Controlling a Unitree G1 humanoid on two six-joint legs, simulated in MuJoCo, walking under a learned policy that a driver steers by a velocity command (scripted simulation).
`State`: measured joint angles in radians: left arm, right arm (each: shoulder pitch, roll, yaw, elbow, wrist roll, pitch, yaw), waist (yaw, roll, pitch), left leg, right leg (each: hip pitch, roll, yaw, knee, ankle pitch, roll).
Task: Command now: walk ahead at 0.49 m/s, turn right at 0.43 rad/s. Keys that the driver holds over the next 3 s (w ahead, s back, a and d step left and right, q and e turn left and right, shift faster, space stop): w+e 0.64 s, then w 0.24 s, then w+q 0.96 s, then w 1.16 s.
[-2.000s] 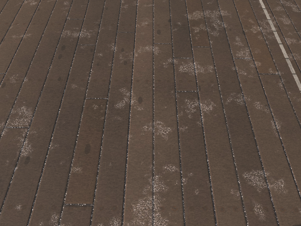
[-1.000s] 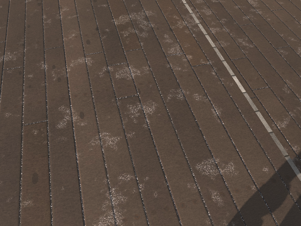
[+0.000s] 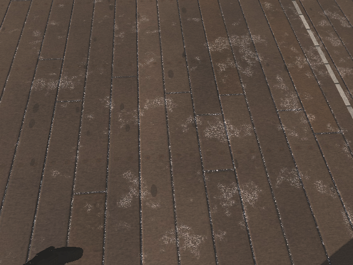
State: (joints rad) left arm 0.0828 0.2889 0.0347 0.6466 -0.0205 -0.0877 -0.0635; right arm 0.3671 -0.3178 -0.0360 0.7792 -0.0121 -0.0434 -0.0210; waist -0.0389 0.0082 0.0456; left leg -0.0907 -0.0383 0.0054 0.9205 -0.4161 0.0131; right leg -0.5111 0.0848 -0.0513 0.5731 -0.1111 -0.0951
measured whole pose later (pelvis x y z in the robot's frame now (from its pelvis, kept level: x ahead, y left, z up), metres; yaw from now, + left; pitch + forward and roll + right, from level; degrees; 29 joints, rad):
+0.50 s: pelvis +0.29 +0.05 +0.01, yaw -17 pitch +1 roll +0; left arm 0.34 0.32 0.06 0.71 -0.03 -0.02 0.00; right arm 0.18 -0.28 -0.03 0.64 -0.01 -0.10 0.01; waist 0.03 -0.03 0.01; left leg -0.38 -0.01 0.00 0.55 -0.19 0.01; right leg -0.38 0.05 0.12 1.16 -0.42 -0.01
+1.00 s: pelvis +0.52 -0.08 +0.01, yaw -27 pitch +1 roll +1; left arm 0.08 0.26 0.04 0.62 0.00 -0.05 -0.03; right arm 0.38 -0.30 -0.04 0.88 0.04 -0.07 0.01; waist -0.06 0.00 0.06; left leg -0.23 0.05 -0.01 1.04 -0.48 0.00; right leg -0.42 0.01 -0.05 0.58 -0.18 -0.05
